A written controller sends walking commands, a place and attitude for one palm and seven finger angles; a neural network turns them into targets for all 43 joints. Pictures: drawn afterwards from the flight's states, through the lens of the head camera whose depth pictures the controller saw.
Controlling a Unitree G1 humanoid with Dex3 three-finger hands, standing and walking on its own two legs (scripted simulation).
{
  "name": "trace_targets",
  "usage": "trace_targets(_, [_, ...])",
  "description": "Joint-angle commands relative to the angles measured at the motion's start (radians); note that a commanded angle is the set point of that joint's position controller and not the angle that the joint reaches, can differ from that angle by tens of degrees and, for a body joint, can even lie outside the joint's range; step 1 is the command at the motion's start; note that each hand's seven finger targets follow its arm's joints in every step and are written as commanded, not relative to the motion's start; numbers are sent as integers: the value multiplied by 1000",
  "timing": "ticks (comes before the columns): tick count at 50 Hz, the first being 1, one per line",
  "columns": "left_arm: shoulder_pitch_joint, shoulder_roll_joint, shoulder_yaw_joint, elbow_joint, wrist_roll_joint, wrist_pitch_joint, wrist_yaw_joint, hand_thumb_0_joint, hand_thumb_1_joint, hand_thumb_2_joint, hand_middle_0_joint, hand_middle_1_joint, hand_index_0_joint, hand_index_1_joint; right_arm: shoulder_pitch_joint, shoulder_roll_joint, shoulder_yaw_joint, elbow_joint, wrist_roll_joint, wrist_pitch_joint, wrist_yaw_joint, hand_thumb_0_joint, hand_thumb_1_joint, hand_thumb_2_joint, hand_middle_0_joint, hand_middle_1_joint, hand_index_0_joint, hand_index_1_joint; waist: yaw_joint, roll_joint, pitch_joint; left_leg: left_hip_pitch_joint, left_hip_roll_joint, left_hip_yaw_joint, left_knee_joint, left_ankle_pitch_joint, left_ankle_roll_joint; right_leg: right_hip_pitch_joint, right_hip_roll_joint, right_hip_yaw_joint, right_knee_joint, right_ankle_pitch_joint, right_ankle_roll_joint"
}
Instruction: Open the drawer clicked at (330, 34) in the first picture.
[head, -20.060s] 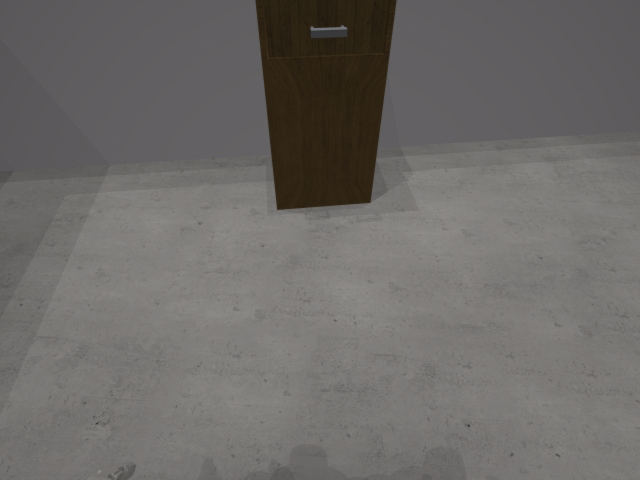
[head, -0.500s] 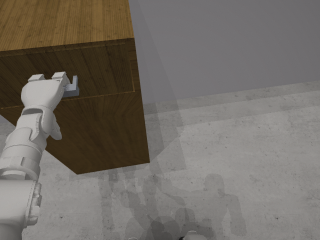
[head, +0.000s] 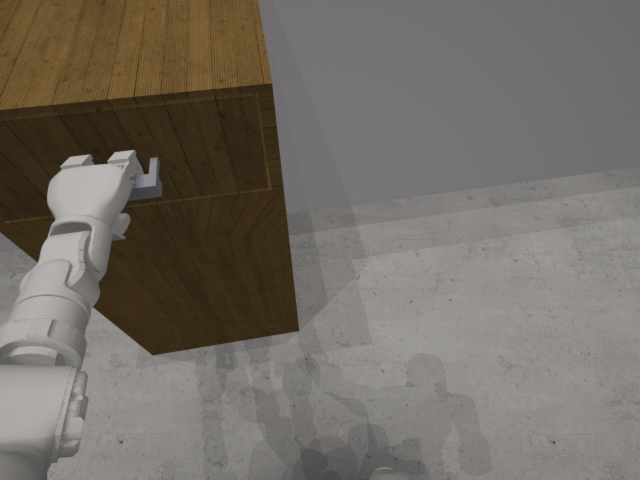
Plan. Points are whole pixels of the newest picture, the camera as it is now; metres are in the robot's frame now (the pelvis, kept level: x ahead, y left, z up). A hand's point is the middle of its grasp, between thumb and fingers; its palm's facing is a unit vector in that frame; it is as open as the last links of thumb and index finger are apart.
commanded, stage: close the thumb around the handle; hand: left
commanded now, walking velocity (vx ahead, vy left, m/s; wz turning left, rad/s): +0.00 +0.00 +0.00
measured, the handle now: (115, 179) +0.50 +0.28 +0.06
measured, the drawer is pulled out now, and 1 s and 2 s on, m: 0.00 0.06 0.18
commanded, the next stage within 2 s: pull the drawer open in 0.20 s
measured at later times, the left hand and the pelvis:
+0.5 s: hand (112, 220) +0.44 +0.28 +0.04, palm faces -0.04 -0.04 -1.00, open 5.7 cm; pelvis +0.00 +0.00 +0.00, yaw -1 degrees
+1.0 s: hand (108, 255) +0.39 +0.27 +0.03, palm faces +0.00 -0.04 -1.00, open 5.6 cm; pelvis +0.02 +0.01 +0.01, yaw +0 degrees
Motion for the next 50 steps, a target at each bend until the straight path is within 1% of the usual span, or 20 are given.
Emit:
trace_targets(1, [-383, 339, 86, -155, -16, 18, 32, 0, 900, 900, -400, -1350, -400, -1350, 113, -163, -60, -64, 3, -17, -14, 0, -900, -900, 200, 300, 200, 300, 5, 7, -354, 135, -16, -11, -71, 431, 6, 264, 30, -16, -38, 322, -33])
trace_targets(2, [-368, 363, 112, -150, -21, 14, 32, 0, 900, 900, -400, -1350, -400, -1350, 112, -166, -60, -60, 1, -14, -15, 0, -900, -900, 200, 300, 200, 300, 16, 2, -370, 130, -17, -8, -67, 439, 6, 281, 30, -12, -35, 333, -35])
trace_targets(5, [-360, 373, 111, -131, -19, 16, 31, 0, 900, 900, -400, -1350, -400, -1350, 113, -165, -56, -62, 4, -13, -16, 0, -900, -900, 200, 300, 200, 300, 18, 17, -363, 111, -20, -6, -65, 430, 5, 277, 29, -11, -29, 337, -33])
trace_targets(6, [-372, 363, 101, -129, -18, 17, 32, 0, 900, 900, -400, -1350, -400, -1350, 113, -165, -58, -61, 4, -14, -16, 0, -900, -900, 200, 300, 200, 300, 8, 3, -353, 109, -19, -6, -64, 419, 7, 268, 29, -11, -33, 329, -32])
trace_targets(12, [-399, 410, 130, -130, -15, 15, 39, 0, 900, 900, -400, -1350, -400, -1350, 116, -170, -56, -54, 1, -11, -19, 0, -900, -900, 200, 300, 200, 300, 12, 20, -387, 100, -22, -6, -57, 410, 7, 276, 29, -7, -25, 324, -33])
trace_targets(14, [-391, 395, 116, -121, -16, 19, 41, 0, 900, 900, -400, -1350, -400, -1350, 118, -168, -55, -56, 2, -12, -20, 0, -900, -900, 200, 300, 200, 300, 10, 21, -383, 98, -22, -3, -58, 401, 7, 273, 28, -6, -27, 320, -30])
trace_targets(18, [-305, 406, 145, -122, -33, 11, 35, 0, 900, 900, -400, -1350, -400, -1350, 107, -166, -55, -65, 3, -10, -17, 0, -900, -900, 200, 300, 200, 300, 42, 4, -400, 84, -23, 3, -65, 401, 7, 319, 26, 0, -28, 337, -29])
trace_targets(21, [-255, 348, 118, -172, -43, -1, 32, 0, 900, 900, -400, -1350, -400, -1350, 92, -158, -60, -81, 7, -14, -14, 0, -900, -900, 200, 300, 200, 300, 50, 19, -402, 110, -19, 8, -75, 421, 6, 322, 28, -5, -31, 349, -32])
trace_targets(22, [-228, 366, 147, -188, -46, -7, 31, 0, 900, 900, -400, -1350, -400, -1350, 89, -158, -62, -84, 5, -13, -11, 0, -900, -900, 200, 300, 200, 300, 64, 20, -419, 113, -17, 6, -75, 443, 5, 341, 28, -4, -27, 360, -35])
trace_targets(24, [-187, 319, 118, -218, -47, -6, 32, 0, 900, 900, -400, -1350, -400, -1350, 84, -154, -66, -94, 8, -16, -8, 0, -900, -900, 200, 300, 200, 300, 62, 29, -405, 138, -12, 5, -78, 487, 4, 329, 30, -10, -27, 382, -35])
trace_targets(26, [-117, 326, 145, -261, -54, -1, 37, 0, 900, 900, -400, -1350, -400, -1350, 72, -155, -70, -102, 9, -18, -2, 0, -900, -900, 200, 300, 200, 300, 78, 16, -408, 147, -8, 6, -81, 520, 4, 345, 30, -9, -29, 399, -34])
trace_targets(27, [-103, 328, 152, -284, -55, 1, 40, 0, 900, 900, -400, -1350, -400, -1350, 67, -155, -70, -102, 7, -15, -1, 0, -900, -900, 200, 300, 200, 300, 79, 20, -422, 156, -6, 3, -81, 548, 3, 354, 30, -7, -28, 412, -36])
trace_targets(37, [32, 234, 118, -456, -64, 83, 62, 0, 900, 900, -400, -1350, -400, -1350, 19, -149, -74, -123, 14, -28, 11, 0, -900, -900, 200, 300, 200, 300, 72, 13, -350, 237, 7, -10, -101, 637, -5, 349, 31, -25, -53, 422, -33])
trace_targets(38, [64, 244, 131, -463, -66, 92, 61, 0, 900, 900, -400, -1350, -400, -1350, 11, -146, -72, -126, 15, -28, 11, 0, -900, -900, 200, 300, 200, 300, 84, 15, -351, 238, 5, -9, -105, 638, -6, 363, 29, -24, -52, 430, -32])
trace_targets(42, [98, 212, 108, -537, -68, 119, 52, 0, 900, 900, -400, -1350, -400, -1350, -17, -141, -68, -140, 17, -32, 10, 0, -900, -900, 200, 300, 200, 300, 83, 37, -343, 280, 10, -21, -112, 683, -14, 364, 28, -32, -57, 428, -36])
trace_targets(43, [121, 200, 102, -560, -67, 123, 51, 0, 900, 900, -400, -1350, -400, -1350, -24, -137, -66, -145, 17, -34, 11, 0, -900, -900, 200, 300, 200, 300, 91, 53, -345, 298, 12, -25, -114, 703, -17, 359, 27, -35, -55, 424, -35])
trace_targets(44, [135, 172, 83, -577, -70, 130, 48, 0, 900, 900, -400, -1350, -400, -1350, -28, -135, -67, -150, 15, -37, 11, 0, -900, -900, 200, 300, 200, 300, 86, 42, -345, 313, 13, -27, -111, 718, -17, 358, 28, -36, -58, 431, -34])
trace_targets(47, [157, 162, 79, -582, -74, 145, 38, 0, 900, 900, -400, -1350, -400, -1350, -45, -135, -61, -153, 16, -38, 5, 0, -900, -900, 200, 300, 200, 300, 78, 5, -307, 298, 11, -25, -122, 670, -15, 369, 28, -38, -71, 418, -34])
trace_targets(49, [193, 173, 92, -615, -73, 147, 36, 0, 900, 900, -400, -1350, -400, -1350, -58, -129, -57, -162, 15, -41, 3, 0, -900, -900, 200, 300, 200, 300, 97, 28, -308, 307, 6, -23, -127, 673, -17, 382, 27, -36, -70, 421, -37])
trace_targets(50, [194, 152, 73, -618, -71, 152, 33, 0, 900, 900, -400, -1350, -400, -1350, -67, -128, -54, -165, 15, -41, 0, 0, -900, -900, 200, 300, 200, 300, 92, 15, -297, 307, 6, -22, -129, 669, -17, 381, 27, -38, -73, 426, -36])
